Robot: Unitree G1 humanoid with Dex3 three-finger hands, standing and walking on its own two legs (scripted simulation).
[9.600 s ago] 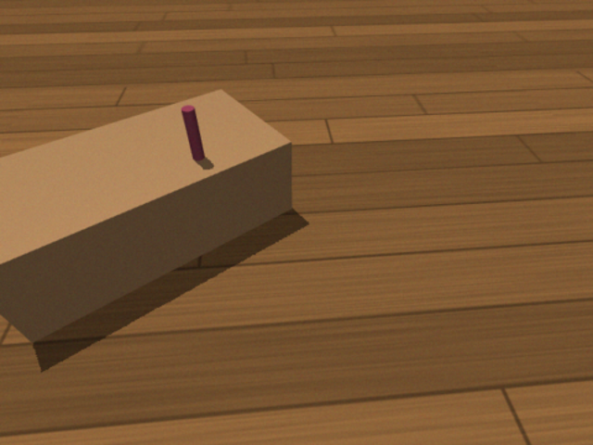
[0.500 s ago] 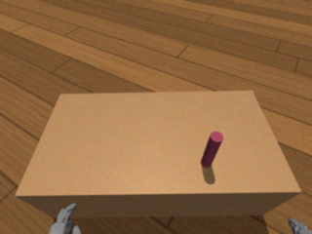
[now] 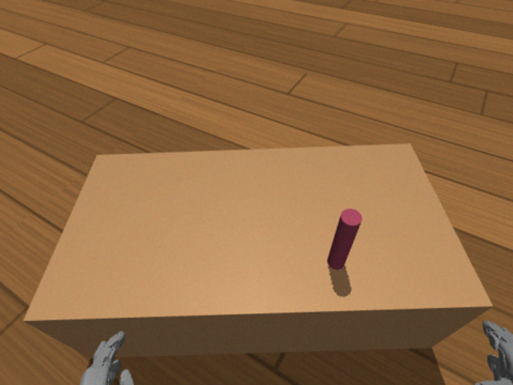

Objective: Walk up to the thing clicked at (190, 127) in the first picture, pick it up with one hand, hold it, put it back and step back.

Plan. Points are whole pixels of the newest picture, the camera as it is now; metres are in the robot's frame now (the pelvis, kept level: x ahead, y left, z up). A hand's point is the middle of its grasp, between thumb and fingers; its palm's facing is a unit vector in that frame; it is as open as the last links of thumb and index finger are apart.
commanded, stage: go down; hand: right
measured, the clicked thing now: (342, 241) +0.51 -0.18 -0.22
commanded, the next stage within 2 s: approach in 1.26 s
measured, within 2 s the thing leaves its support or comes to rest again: neither
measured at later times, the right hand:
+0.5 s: hand (482, 276) +0.32 -0.33 +0.00, palm faces +0.15 +0.98 -0.15, open 17.5 cm
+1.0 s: hand (492, 234) +0.38 -0.36 +0.02, palm faces +0.16 +0.98 -0.10, open 17.5 cm
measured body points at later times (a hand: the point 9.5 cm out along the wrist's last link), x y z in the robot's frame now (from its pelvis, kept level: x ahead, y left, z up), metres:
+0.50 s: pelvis +0.00 +0.00 +0.00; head +0.08 -0.01 +0.44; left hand +0.07 +0.29 -0.10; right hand +0.30 -0.38 +0.01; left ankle -0.01 +0.14 -0.69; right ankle +0.01 -0.12 -0.69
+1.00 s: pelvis -0.01 +0.00 -0.01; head +0.10 -0.03 +0.43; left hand +0.05 +0.29 -0.10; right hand +0.36 -0.41 +0.03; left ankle -0.01 +0.14 -0.69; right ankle +0.01 -0.12 -0.69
